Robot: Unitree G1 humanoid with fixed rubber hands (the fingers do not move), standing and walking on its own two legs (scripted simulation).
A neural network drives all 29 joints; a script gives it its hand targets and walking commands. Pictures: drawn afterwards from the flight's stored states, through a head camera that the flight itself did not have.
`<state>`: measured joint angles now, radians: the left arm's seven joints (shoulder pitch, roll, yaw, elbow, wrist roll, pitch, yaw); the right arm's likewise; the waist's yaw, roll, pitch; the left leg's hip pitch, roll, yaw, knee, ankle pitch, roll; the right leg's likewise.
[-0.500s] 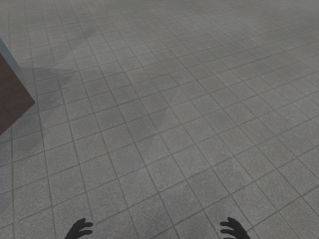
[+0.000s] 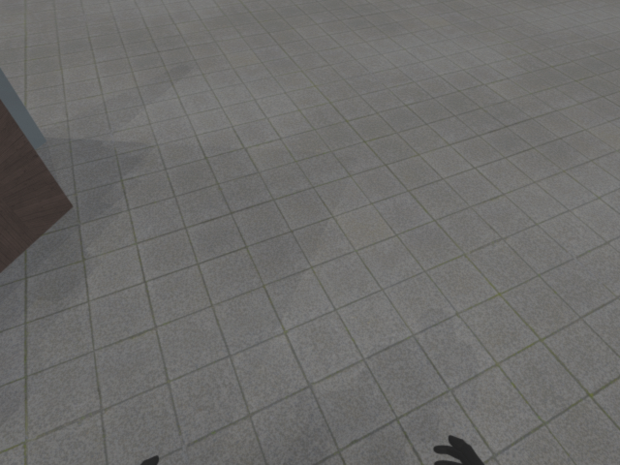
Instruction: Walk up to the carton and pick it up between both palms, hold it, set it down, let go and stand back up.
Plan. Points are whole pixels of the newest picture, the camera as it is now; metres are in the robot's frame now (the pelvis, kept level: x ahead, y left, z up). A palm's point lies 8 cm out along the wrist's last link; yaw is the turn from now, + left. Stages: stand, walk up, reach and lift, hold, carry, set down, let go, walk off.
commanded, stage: stand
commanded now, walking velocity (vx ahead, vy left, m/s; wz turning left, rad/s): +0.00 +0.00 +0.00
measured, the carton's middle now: out of the picture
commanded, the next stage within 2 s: walk up in 1.20 s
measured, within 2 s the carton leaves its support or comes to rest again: neither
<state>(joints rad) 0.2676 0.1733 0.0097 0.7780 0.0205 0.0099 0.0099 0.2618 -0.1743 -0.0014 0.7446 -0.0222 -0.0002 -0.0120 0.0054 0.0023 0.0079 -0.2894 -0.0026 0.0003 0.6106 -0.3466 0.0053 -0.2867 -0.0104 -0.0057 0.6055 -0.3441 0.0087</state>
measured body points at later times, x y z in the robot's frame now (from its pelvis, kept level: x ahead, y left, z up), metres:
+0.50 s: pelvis +0.00 +0.00 +0.01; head +0.02 +0.00 +0.46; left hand +0.04 +0.23 -0.14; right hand +0.04 -0.23 -0.14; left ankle -0.02 +0.12 -0.73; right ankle -0.02 -0.12 -0.73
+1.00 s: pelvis -0.01 +0.00 +0.01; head +0.01 +0.00 +0.46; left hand -0.03 +0.21 -0.15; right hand -0.02 -0.21 -0.15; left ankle -0.02 +0.12 -0.73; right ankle -0.02 -0.12 -0.73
